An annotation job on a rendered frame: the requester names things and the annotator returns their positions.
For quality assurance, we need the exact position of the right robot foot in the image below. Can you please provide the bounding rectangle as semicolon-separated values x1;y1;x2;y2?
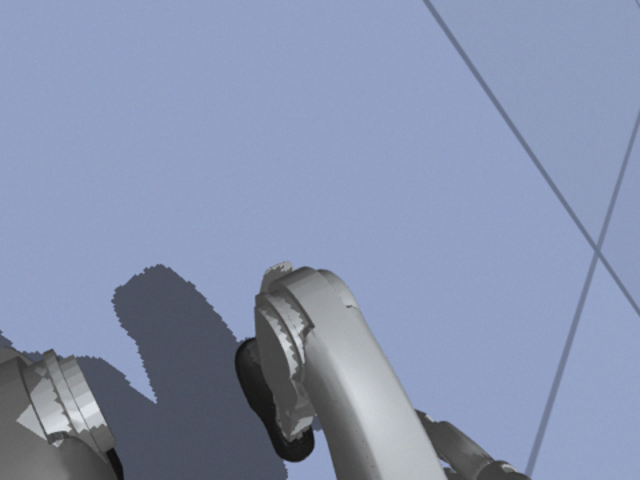
235;338;315;462

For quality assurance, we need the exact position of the right robot arm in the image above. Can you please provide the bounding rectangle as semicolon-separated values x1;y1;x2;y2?
476;460;531;480

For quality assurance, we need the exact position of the right robot hand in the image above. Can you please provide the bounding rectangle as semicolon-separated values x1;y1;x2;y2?
415;409;495;480

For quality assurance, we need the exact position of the left robot foot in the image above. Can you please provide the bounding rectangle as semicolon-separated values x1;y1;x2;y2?
106;447;124;480

